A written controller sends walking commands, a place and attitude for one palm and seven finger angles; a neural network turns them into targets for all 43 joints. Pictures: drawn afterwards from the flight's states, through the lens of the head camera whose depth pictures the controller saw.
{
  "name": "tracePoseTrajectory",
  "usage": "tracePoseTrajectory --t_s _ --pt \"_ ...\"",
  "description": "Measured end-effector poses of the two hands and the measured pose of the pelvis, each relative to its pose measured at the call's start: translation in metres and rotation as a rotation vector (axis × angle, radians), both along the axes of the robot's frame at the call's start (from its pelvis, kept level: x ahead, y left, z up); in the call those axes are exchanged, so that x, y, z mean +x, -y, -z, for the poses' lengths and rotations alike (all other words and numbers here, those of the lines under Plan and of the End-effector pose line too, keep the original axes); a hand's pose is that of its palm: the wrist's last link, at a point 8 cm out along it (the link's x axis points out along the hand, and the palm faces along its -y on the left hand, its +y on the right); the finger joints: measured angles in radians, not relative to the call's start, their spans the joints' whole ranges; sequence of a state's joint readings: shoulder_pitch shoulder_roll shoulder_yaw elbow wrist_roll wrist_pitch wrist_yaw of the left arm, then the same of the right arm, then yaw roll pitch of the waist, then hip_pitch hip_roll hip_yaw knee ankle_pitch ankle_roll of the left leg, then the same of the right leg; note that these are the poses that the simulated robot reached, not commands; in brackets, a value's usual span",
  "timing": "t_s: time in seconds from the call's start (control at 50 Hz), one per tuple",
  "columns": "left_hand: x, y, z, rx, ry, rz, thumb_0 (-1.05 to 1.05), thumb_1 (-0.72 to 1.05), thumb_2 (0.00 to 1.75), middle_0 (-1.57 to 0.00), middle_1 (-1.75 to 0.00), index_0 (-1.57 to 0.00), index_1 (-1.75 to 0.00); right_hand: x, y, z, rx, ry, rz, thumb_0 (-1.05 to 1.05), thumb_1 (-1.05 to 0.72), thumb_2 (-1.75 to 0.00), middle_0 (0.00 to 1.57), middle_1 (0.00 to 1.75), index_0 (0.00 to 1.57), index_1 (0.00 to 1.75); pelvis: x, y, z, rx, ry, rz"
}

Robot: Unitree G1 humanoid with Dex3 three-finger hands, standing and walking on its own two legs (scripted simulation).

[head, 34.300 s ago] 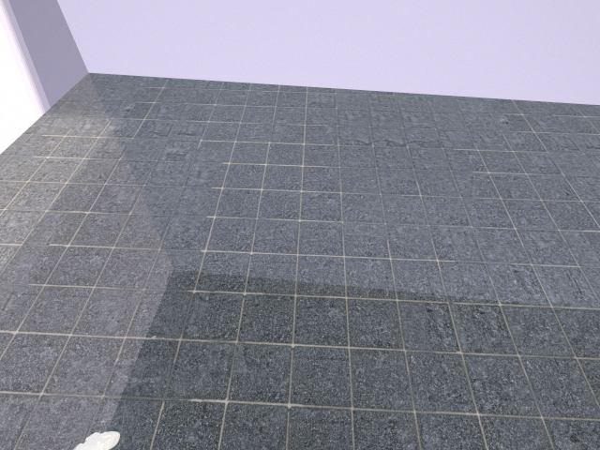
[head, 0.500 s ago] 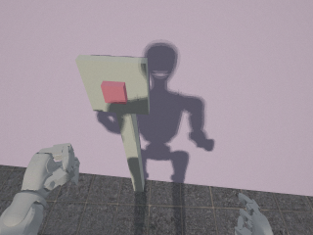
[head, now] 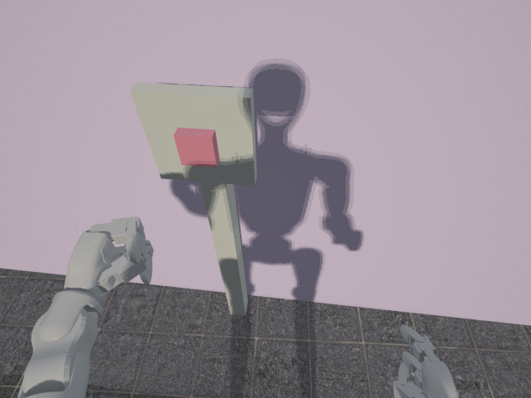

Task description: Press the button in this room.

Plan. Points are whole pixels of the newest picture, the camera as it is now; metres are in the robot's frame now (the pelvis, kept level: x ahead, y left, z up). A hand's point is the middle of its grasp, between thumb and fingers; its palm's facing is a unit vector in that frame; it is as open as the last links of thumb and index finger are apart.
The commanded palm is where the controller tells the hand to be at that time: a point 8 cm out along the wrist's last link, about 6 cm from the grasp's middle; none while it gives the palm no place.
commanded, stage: aim a knuckle at the button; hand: left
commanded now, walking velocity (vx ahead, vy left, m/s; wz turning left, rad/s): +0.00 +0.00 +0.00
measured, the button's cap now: (198, 146) +0.51 +0.16 +0.11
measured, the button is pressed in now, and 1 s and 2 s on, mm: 0 0 0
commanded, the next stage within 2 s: press the button with the knuckle in 1.64 s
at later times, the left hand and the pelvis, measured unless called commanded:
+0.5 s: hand (175, 223) +0.35 +0.17 +0.08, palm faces -0.05 -1.00 -0.02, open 3.1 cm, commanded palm +0.32 +0.22 +0.09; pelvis +0.01 +0.00 +0.00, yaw -1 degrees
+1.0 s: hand (199, 195) +0.41 +0.15 +0.08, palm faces -0.05 -1.00 -0.01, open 3.1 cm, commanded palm +0.38 +0.21 +0.08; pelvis +0.00 +0.00 -0.01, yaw -2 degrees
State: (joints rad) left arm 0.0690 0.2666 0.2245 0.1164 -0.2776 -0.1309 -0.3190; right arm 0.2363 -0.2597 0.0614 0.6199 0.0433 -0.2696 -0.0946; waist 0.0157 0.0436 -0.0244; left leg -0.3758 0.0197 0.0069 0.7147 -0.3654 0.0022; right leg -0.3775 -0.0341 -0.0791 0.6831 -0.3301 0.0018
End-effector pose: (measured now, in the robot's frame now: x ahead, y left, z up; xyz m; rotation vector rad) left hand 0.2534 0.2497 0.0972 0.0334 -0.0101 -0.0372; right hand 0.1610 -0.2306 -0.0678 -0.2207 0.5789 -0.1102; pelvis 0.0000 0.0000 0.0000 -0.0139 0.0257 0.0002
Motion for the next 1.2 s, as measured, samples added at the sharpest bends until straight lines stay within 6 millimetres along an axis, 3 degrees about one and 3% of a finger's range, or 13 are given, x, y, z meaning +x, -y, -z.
tracePoseTrajectory --t_s 0.16,0.7,0.98,1.06,1.2 --pt "0.029 0.006 0.006 -0.006 -0.024 0.001 0.02 0.9 0.9 -1.3 -1.49 -1.3 -1.5 -0.012 0.007 0.004 0.001 -0.045 0.039 0.02 -0.9 -0.9 0.2 0.3 0.2 0.3 0.003 0.0 -0.001 0.008 -0.018 0.018" --pt "0.097 0.032 0.015 -0.01 -0.024 0.004 0.02 0.9 0.9 -1.3 -1.49 -1.3 -1.5 -0.037 0.02 0.027 0.014 -0.226 0.095 0.02 -0.91 -0.9 0.2 0.3 0.2 0.3 0.009 0.003 0.002 0.014 -0.071 0.028" --pt "0.141 0.047 0.02 -0.019 -0.03 0.015 0.02 0.9 0.9 -1.3 -1.49 -1.3 -1.5 -0.071 0.029 0.04 0.001 -0.358 0.143 0.01 -0.91 -0.9 0.2 0.3 0.2 0.3 0.005 0.004 0.007 0.014 -0.111 0.033" --pt "0.144 0.045 0.018 -0.016 -0.01 0.01 0.02 0.9 0.9 -1.3 -1.49 -1.29 -1.5 -0.083 0.03 0.041 0.01 -0.384 0.169 0.01 -0.91 -0.9 0.2 0.3 0.2 0.3 0.006 0.003 0.007 0.016 -0.119 0.047" --pt "0.13 0.046 0.02 -0.012 -0.007 0.019 0.02 0.9 0.9 -1.3 -1.49 -1.29 -1.5 -0.091 0.026 0.043 0.028 -0.406 0.177 0.01 -0.91 -0.9 0.2 0.3 0.2 0.3 0.006 0.001 0.006 0.014 -0.113 0.047"
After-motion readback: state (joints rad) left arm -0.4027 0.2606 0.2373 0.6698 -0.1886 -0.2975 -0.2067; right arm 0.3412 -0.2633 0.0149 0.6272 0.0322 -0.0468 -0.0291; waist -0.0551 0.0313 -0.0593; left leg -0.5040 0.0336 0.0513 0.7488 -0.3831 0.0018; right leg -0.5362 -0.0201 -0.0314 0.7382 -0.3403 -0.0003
